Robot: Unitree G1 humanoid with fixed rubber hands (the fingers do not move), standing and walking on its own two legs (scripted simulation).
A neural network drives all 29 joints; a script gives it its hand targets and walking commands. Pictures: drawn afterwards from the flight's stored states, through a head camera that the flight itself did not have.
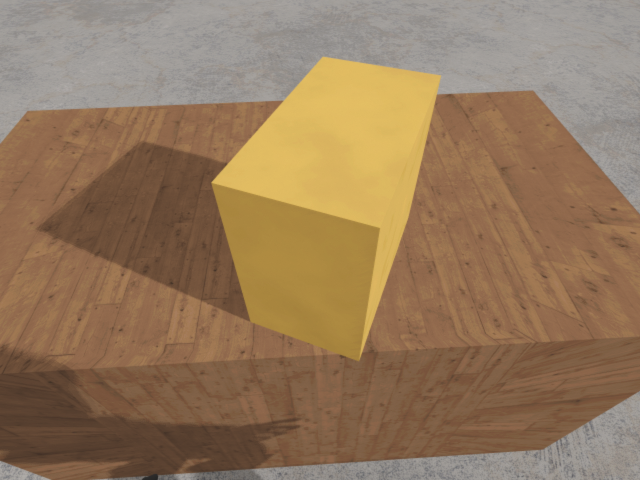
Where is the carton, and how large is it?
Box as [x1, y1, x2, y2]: [211, 57, 440, 360]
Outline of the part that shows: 322,57 211,183 250,321 358,360 408,216 440,75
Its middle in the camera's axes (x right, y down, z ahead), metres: +0.03 -0.06 +0.57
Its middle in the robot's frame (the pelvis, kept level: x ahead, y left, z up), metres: +0.48 +0.01 +0.08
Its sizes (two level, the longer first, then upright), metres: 0.314 0.177 0.280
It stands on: a pedestal, 0.70 m high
